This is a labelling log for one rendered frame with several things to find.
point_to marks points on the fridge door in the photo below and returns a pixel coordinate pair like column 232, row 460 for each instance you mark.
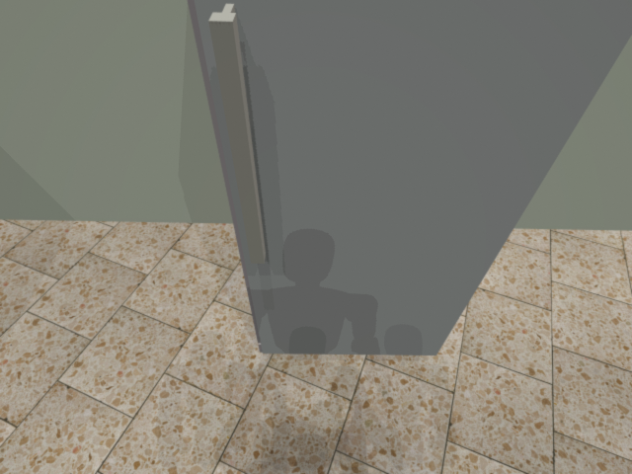
column 397, row 143

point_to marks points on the handle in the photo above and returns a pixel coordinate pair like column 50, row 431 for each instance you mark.
column 226, row 46

